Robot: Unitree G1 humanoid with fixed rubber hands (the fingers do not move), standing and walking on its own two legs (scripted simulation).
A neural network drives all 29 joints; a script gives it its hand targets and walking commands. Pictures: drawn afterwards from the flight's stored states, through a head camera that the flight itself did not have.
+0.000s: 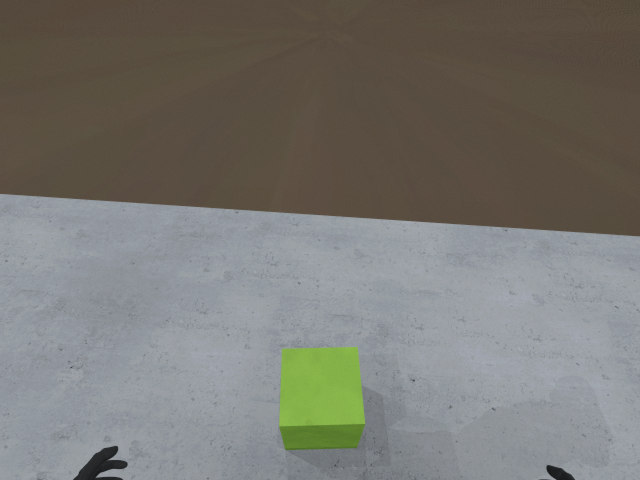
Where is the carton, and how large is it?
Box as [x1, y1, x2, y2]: [279, 347, 364, 449]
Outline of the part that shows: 357,347 282,349 279,427 285,449 356,447 364,425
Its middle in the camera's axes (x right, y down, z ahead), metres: +0.01 +0.46 +1.10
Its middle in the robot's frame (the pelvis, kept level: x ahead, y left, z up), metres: +0.42 +0.02 -0.66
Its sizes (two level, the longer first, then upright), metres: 0.210 0.200 0.250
